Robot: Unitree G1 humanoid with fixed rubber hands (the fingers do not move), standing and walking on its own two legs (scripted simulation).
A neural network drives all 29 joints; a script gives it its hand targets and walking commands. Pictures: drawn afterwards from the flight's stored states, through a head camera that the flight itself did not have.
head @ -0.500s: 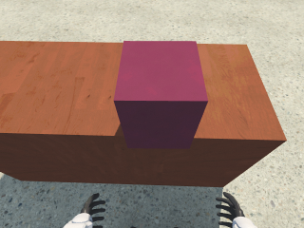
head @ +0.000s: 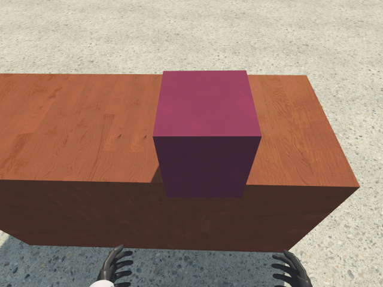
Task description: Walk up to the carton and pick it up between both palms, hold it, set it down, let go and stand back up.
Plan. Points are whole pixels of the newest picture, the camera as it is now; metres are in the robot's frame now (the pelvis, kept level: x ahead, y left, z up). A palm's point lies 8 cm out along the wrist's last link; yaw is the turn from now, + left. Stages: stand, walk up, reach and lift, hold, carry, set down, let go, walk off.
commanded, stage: reach and lift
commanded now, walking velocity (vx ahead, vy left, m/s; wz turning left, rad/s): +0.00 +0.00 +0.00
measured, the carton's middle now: (204, 137) +0.46 +0.00 +0.03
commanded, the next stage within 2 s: none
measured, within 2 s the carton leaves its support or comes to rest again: neither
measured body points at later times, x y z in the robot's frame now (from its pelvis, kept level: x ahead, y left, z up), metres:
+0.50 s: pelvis +0.02 +0.01 +0.00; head +0.04 +0.01 +0.45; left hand +0.20 +0.20 -0.05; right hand +0.19 -0.20 -0.05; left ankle +0.02 +0.13 -0.75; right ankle +0.02 -0.11 -0.75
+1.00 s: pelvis +0.04 +0.01 +0.00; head +0.05 +0.02 +0.45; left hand +0.24 +0.20 -0.01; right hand +0.24 -0.20 -0.01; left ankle +0.02 +0.13 -0.75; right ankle +0.02 -0.11 -0.75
